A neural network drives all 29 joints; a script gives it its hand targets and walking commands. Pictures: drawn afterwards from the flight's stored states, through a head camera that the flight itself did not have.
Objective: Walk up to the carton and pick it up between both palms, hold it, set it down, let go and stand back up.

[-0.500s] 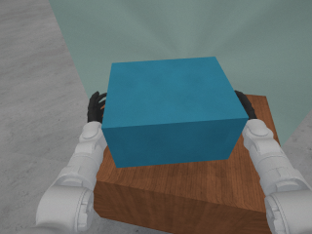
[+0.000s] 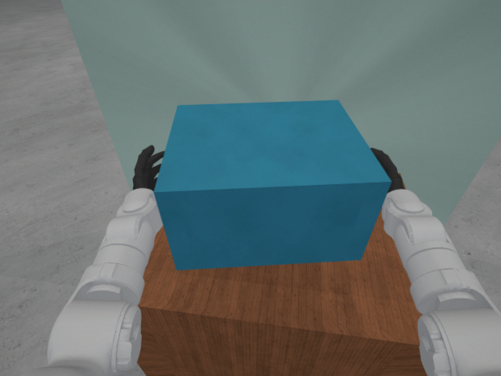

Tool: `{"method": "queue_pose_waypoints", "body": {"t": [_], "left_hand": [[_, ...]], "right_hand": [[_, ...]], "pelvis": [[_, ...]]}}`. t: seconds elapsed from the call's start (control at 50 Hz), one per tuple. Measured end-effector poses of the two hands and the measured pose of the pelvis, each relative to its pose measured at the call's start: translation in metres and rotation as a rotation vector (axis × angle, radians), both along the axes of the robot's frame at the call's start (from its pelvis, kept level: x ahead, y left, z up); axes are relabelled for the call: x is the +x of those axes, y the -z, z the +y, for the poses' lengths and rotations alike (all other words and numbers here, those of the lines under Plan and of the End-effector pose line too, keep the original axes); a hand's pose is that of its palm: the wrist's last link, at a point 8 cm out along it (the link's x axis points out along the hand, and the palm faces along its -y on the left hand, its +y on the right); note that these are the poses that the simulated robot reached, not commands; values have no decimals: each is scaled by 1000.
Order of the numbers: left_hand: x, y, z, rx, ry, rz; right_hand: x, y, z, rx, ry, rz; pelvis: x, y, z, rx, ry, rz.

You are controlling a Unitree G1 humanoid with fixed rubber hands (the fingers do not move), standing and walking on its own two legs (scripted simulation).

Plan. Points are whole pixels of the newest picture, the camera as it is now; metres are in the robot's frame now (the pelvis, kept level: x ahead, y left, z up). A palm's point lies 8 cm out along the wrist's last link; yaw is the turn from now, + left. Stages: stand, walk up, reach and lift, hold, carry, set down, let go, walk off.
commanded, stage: reach and lift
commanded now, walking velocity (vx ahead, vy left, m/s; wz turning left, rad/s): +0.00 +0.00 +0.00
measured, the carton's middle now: (264, 178) +0.45 +0.01 +0.13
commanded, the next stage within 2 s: hold in 0.92 s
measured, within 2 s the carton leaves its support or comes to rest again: neither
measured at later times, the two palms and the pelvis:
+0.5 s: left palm (142, 181) +0.38 +0.21 +0.17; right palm (396, 186) +0.39 -0.20 +0.16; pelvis +0.00 +0.00 +0.00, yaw +0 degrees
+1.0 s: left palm (132, 173) +0.37 +0.22 +0.19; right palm (399, 179) +0.38 -0.19 +0.18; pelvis +0.00 +0.00 +0.00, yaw +0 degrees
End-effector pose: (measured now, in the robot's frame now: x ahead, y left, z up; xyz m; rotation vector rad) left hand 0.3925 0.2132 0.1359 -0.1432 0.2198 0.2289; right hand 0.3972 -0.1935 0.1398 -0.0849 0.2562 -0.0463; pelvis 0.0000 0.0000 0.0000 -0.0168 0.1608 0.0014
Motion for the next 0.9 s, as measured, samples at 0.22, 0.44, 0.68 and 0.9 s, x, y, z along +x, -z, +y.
{"method": "queue_pose_waypoints", "body": {"t": [0.22, 0.44, 0.68, 0.9], "left_hand": [[-3, -13, -3, 32, 10, 8], [-8, -28, -1, 48, 25, 3], [-12, -37, -1, 68, 27, 9], [-16, -50, 1, 85, 19, -8]], "right_hand": [[-3, -10, -4, 12, 0, 2], [-7, -21, -2, 12, -2, -8], [-12, -26, -2, 22, -2, -6], [-14, -37, 1, 42, -1, -26]], "pelvis": [[-1, -1, -4, 5, -1, -14], [-2, -2, -4, 5, -1, -33], [-3, -2, -4, 6, -2, -49], [-4, -2, -4, 6, -2, -60]]}}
